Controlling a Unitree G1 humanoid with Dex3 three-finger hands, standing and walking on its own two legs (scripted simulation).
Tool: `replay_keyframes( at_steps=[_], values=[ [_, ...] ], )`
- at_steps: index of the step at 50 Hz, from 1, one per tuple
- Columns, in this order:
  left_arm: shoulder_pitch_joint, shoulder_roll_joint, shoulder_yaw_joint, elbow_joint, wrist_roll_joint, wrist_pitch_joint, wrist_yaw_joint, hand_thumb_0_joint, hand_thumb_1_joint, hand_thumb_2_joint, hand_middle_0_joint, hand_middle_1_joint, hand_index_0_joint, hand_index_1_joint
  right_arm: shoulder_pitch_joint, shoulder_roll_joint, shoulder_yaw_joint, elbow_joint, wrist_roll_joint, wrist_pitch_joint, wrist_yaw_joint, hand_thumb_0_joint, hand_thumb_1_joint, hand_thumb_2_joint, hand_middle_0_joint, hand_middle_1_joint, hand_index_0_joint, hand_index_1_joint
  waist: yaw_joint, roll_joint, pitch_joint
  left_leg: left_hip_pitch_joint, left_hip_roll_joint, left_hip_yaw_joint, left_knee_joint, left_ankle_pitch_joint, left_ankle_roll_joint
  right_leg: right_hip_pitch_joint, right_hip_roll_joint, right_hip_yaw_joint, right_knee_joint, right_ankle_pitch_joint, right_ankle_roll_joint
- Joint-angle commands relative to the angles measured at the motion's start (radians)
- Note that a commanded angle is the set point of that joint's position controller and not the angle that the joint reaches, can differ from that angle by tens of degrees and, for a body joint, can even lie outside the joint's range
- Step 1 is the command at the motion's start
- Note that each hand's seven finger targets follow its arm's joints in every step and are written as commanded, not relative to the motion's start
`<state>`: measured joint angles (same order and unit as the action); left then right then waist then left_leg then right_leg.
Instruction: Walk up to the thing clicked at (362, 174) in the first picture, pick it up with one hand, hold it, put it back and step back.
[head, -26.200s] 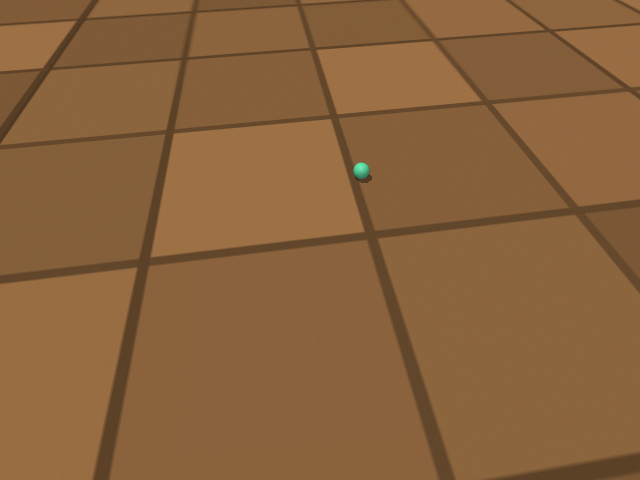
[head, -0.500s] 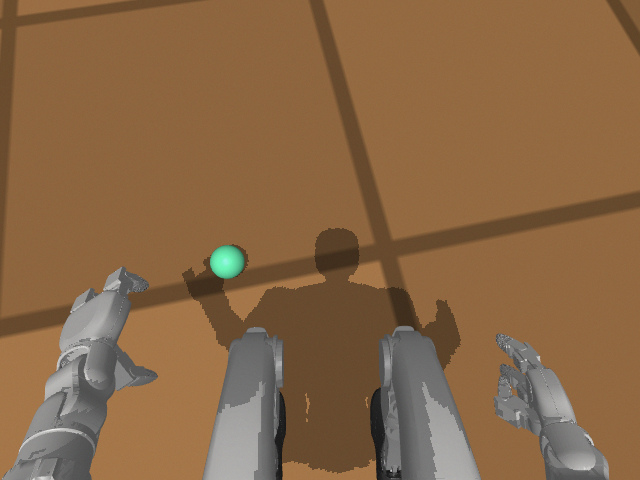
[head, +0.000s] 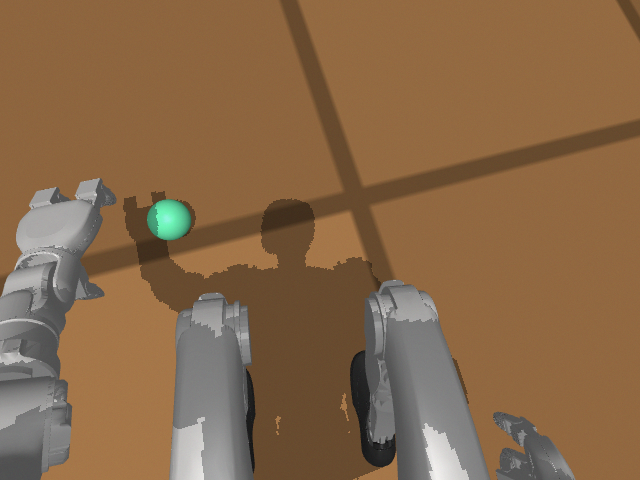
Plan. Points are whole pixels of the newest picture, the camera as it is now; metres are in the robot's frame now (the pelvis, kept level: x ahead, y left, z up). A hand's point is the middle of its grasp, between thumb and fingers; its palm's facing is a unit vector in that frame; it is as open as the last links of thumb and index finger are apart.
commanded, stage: rise first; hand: left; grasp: from above
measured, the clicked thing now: (169, 219) +0.51 +0.26 -0.35
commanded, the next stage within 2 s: approach in 0.96 s
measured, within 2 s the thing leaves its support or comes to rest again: neither
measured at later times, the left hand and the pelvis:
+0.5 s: hand (111, 232) +0.44 +0.31 -0.20, palm faces -0.45 -0.04 -0.89, open 13.9 cm; pelvis +0.00 +0.01 -0.04, yaw -1 degrees
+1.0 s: hand (121, 227) +0.45 +0.30 -0.22, palm faces -0.46 -0.05 -0.89, open 14.2 cm; pelvis +0.01 +0.00 -0.05, yaw -2 degrees
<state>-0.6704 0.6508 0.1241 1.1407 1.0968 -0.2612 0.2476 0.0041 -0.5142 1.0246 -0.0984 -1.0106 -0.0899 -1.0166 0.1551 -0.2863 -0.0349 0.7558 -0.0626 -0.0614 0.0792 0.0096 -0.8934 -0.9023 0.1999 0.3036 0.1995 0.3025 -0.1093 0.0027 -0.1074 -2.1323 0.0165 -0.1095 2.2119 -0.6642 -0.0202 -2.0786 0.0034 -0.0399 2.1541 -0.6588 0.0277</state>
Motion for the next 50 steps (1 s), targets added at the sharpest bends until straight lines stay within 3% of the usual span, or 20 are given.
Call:
replay_keyframes(
  at_steps=[1,7,12,16,25,29,31,39,46,50],
  values=[
    [-0.323,0.292,0.046,-0.105,0.043,-0.009,0.090,0.000,-0.521,1.009,-0.119,-0.920,-0.103,-0.936,0.139,-0.202,-0.067,-0.043,-0.008,-0.003,-0.004,0.000,-0.902,-0.903,0.200,0.299,0.200,0.299,0.000,0.201,-0.628,0.496,-0.022,0.071,-0.257,0.092,0.037,0.234,0.023,-0.078,-0.218,0.095,-0.066],
    [-0.394,0.267,0.005,-0.034,0.104,0.016,0.124,0.000,-0.504,0.990,-0.121,-0.914,-0.109,-0.925,0.148,-0.214,-0.065,-0.019,-0.026,0.008,0.006,0.000,-0.901,-0.902,0.200,0.300,0.200,0.300,-0.028,0.272,-0.623,0.523,-0.013,0.043,-0.243,0.113,0.028,0.148,0.015,-0.097,-0.156,0.119,-0.063],
    [-0.424,0.274,-0.002,0.009,0.136,0.022,0.143,0.000,-0.492,0.974,-0.126,-0.920,-0.119,-0.927,0.145,-0.218,-0.059,-0.014,-0.035,0.012,0.013,0.000,-0.901,-0.902,0.200,0.300,0.200,0.300,-0.036,0.270,-0.614,0.497,-0.017,0.038,-0.226,0.088,0.030,0.116,0.013,-0.099,-0.138,0.103,-0.061],
    [-0.467,0.288,0.002,0.043,0.157,0.020,0.161,0.000,-0.485,0.965,-0.130,-0.931,-0.126,-0.935,0.152,-0.212,-0.049,-0.010,-0.046,0.012,0.019,0.000,-0.904,-0.902,0.200,0.300,0.200,0.300,-0.062,0.225,-0.617,0.458,-0.021,0.048,-0.183,0.098,0.041,0.130,0.016,-0.094,-0.135,0.117,-0.058],
    [-0.479,0.336,0.039,0.123,0.158,0.021,0.185,0.000,-0.536,0.999,-0.090,-0.988,-0.088,-0.991,0.164,-0.205,-0.030,-0.003,-0.064,0.005,0.028,0.000,-0.908,-0.904,0.199,0.300,0.200,0.300,-0.062,0.194,-0.628,0.377,-0.027,0.083,-0.118,0.121,0.055,0.178,0.027,-0.087,-0.126,0.144,-0.057],
    [-0.490,0.321,0.023,0.124,0.162,0.021,0.183,0.000,-0.559,1.020,-0.077,-1.002,-0.072,-1.007,0.175,-0.201,-0.024,0.000,-0.072,0.006,0.034,0.000,-0.907,-0.904,0.199,0.300,0.200,0.300,-0.078,0.214,-0.638,0.363,-0.028,0.087,-0.098,0.133,0.055,0.200,0.030,-0.088,-0.116,0.163,-0.056],
    [-0.472,0.345,0.044,0.115,0.153,0.022,0.183,0.000,-0.561,1.022,-0.077,-0.994,-0.070,-1.001,0.172,-0.204,-0.028,-0.002,-0.068,0.008,0.033,0.000,-0.906,-0.903,0.200,0.300,0.200,0.300,-0.058,0.226,-0.638,0.378,-0.026,0.081,-0.109,0.130,0.051,0.180,0.030,-0.092,-0.105,0.151,-0.061],
    [-0.482,0.337,0.041,0.104,0.147,0.020,0.183,0.000,-0.551,1.008,-0.061,-1.021,-0.063,-1.017,0.184,-0.214,-0.024,-0.002,-0.071,0.015,0.039,0.000,-0.904,-0.902,0.200,0.300,0.200,0.300,-0.083,0.242,-0.625,0.371,-0.021,0.074,-0.088,0.160,0.049,0.171,0.031,-0.099,-0.086,0.186,-0.059],
    [-0.461,0.350,0.053,0.100,0.142,0.016,0.188,0.000,-0.558,1.014,-0.061,-1.024,-0.062,-1.022,0.187,-0.216,-0.020,-0.003,-0.072,0.017,0.042,0.000,-0.904,-0.902,0.200,0.300,0.200,0.300,-0.076,0.240,-0.637,0.387,-0.020,0.073,-0.073,0.189,0.048,0.189,0.034,-0.099,-0.081,0.214,-0.059],
    [-0.490,0.361,0.055,0.103,0.148,0.011,0.194,0.000,-0.556,1.012,-0.065,-1.020,-0.066,-1.019,0.194,-0.223,-0.016,-0.002,-0.078,0.018,0.045,0.000,-0.905,-0.903,0.200,0.300,0.200,0.300,-0.097,0.223,-0.628,0.347,-0.019,0.077,-0.052,0.182,0.053,0.204,0.037,-0.099,-0.081,0.218,-0.054]
  ],
)
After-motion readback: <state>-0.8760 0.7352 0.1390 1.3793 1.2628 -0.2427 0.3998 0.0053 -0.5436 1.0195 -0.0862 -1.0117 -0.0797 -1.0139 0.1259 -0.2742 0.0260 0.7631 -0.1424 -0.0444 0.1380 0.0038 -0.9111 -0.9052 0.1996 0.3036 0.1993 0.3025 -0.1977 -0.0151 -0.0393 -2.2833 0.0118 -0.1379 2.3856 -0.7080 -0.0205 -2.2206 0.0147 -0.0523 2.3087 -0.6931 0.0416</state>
